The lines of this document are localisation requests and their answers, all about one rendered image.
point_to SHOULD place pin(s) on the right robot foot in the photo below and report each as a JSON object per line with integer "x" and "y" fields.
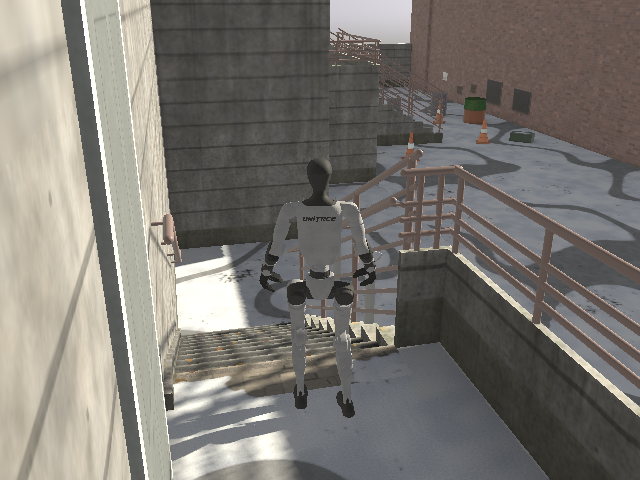
{"x": 348, "y": 408}

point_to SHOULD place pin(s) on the robot right hand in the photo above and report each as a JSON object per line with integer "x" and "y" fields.
{"x": 361, "y": 272}

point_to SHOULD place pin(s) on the robot left shin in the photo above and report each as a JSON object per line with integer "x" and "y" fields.
{"x": 299, "y": 363}

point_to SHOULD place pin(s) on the robot left forearm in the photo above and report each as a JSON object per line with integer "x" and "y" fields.
{"x": 269, "y": 262}

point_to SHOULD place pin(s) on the robot right forearm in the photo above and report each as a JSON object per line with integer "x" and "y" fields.
{"x": 368, "y": 259}

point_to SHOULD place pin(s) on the robot left upper arm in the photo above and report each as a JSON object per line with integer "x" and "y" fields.
{"x": 288, "y": 211}

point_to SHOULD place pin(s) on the robot right upper arm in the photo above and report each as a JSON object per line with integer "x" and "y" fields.
{"x": 351, "y": 212}

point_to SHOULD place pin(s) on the robot left hand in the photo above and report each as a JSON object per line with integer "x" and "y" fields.
{"x": 273, "y": 277}

